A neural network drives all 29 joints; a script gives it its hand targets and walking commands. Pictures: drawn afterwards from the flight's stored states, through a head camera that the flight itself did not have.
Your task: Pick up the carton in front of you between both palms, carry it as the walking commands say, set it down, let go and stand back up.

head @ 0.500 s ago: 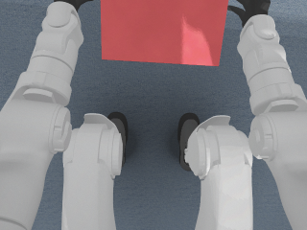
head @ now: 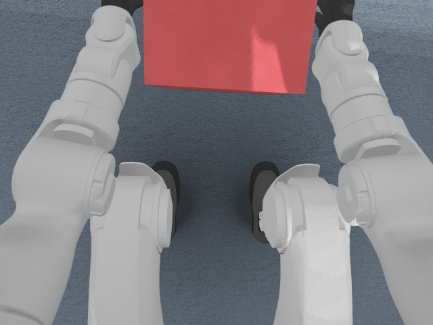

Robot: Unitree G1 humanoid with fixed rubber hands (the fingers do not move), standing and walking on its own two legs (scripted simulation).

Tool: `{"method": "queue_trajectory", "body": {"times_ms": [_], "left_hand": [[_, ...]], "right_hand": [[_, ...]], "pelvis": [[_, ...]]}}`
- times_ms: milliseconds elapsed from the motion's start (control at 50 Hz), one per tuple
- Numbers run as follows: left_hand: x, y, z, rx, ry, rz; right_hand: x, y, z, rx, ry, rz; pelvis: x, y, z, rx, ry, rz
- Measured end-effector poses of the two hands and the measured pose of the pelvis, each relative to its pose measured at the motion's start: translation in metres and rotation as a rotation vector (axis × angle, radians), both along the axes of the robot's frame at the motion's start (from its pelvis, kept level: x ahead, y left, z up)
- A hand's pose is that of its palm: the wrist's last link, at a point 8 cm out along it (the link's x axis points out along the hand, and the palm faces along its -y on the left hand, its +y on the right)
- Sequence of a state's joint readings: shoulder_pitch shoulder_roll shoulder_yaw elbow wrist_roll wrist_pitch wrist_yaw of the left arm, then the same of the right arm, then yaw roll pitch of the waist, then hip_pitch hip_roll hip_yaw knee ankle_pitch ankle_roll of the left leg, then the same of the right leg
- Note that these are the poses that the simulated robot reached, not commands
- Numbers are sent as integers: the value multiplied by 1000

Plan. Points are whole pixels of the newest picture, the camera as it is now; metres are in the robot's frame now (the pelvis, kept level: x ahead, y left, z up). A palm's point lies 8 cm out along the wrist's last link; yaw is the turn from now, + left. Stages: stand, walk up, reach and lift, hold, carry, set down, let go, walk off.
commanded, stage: reach and lift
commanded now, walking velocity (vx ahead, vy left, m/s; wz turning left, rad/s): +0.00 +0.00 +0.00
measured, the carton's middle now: (224, 29) +0.52 -0.01 -0.25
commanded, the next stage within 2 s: none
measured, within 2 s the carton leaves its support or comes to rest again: leaves its support in 0.24 s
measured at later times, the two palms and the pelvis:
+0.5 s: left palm out of the picture +0.52 +0.14 -0.08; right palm (375, 7) +0.51 -0.16 -0.08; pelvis +0.00 +0.00 +0.01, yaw +0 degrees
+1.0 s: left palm out of the picture +0.48 +0.15 +0.09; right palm out of the picture +0.48 -0.15 +0.09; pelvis +0.02 +0.00 +0.15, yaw +0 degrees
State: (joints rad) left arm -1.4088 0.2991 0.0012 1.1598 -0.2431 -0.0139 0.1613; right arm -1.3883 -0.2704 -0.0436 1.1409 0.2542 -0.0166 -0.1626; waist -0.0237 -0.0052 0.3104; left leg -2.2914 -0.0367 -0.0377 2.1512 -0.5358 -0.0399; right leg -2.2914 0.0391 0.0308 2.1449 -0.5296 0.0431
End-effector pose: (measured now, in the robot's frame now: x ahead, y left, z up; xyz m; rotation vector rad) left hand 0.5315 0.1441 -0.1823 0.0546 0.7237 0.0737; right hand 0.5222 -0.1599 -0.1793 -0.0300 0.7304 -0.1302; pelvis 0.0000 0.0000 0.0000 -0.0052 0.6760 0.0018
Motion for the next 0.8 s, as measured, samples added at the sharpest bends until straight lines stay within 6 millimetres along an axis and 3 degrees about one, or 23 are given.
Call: {"method": "queue_trajectory", "body": {"times_ms": [240, 320, 380, 480, 620, 800], "left_hand": [[5, -2, 6, 6, 39, 11], [3, -2, 18, -5, 16, 19], [0, -2, 38, -16, -20, 27], [-10, -1, 94, -39, -69, 47], [-28, 0, 161, -47, -36, 63], [-38, 0, 219, -41, -40, 63]], "right_hand": [[4, 1, 5, 4, 32, -33], [1, 1, 16, 14, 8, -43], [-2, 1, 37, 21, -28, -50], [-11, 3, 93, 53, -80, -54], [-29, 4, 159, 58, -47, -64], [-37, 4, 217, 47, -50, -51]], "pelvis": [[3, 2, -8, -5, -24, 5], [5, 3, -11, -3, -23, 6], [6, 3, -9, -3, -23, 6], [5, 2, 7, -3, -12, 6], [2, 3, 51, -4, 26, 7], [3, 2, 100, -2, 56, 8]]}}
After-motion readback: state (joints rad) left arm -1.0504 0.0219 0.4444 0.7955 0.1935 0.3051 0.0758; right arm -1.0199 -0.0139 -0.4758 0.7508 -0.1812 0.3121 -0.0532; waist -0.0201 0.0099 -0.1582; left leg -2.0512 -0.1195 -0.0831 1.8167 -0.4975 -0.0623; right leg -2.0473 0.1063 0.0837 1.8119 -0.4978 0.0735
